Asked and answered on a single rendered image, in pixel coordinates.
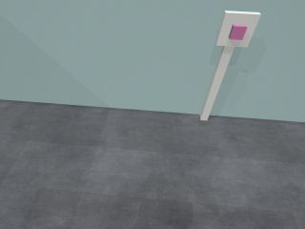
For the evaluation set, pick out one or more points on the panel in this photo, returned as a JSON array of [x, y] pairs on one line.
[[230, 18]]

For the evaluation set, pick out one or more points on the button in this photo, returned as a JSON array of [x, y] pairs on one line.
[[237, 32]]

